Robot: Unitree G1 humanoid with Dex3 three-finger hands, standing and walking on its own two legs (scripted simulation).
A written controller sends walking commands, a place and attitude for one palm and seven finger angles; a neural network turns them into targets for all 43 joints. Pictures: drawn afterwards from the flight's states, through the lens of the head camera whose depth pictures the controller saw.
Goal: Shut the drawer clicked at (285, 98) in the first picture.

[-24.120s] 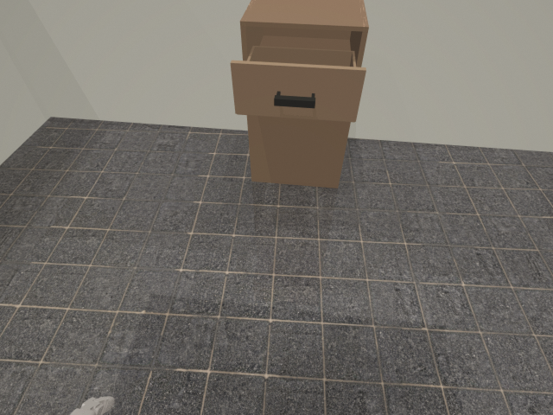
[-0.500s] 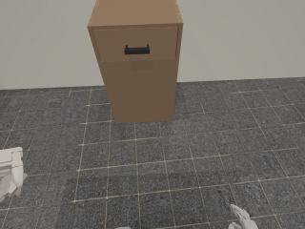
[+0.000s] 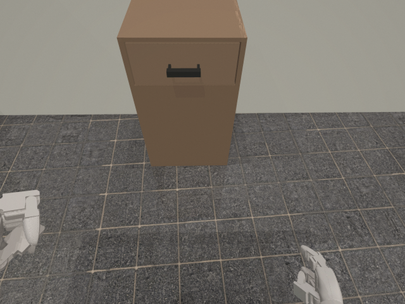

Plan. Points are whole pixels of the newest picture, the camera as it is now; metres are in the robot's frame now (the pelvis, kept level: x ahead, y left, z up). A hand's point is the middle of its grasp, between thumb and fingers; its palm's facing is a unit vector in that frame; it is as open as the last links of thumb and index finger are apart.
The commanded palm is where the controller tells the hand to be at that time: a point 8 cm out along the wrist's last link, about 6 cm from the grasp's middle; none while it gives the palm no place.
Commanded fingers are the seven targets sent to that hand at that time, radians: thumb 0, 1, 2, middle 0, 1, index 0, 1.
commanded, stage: let the arm hang, fingers relaxed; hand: left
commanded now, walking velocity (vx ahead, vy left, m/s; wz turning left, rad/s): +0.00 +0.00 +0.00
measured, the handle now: (183, 69) +0.91 +0.13 -0.08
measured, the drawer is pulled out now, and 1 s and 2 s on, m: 0.00 0.00 0.00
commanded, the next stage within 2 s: look to check the result in 1.20 s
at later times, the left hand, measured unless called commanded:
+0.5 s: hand out of the picture -0.01 +0.21 -0.17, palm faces +0.01 -0.98 -0.22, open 3.6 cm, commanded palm none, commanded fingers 0.00 0.90 0.90 -0.56 -0.69 -0.56 -0.69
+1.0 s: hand out of the picture -0.01 +0.20 -0.16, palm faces +0.02 -0.97 -0.23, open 7.2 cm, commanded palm none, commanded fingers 0.00 0.90 0.90 -0.20 -0.30 -0.20 -0.30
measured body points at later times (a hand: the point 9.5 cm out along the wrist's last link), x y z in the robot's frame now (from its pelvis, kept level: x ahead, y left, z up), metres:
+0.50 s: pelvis -0.04 +0.01 +0.00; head +0.00 +0.03 +0.45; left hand -0.01 +0.26 -0.16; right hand +0.00 -0.23 -0.14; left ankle +0.00 +0.12 -0.74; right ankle -0.02 -0.09 -0.74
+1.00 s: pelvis -0.03 +0.02 +0.01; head -0.02 +0.00 +0.45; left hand -0.01 +0.25 -0.15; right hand -0.03 -0.20 -0.16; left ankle +0.00 +0.12 -0.74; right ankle -0.02 -0.09 -0.74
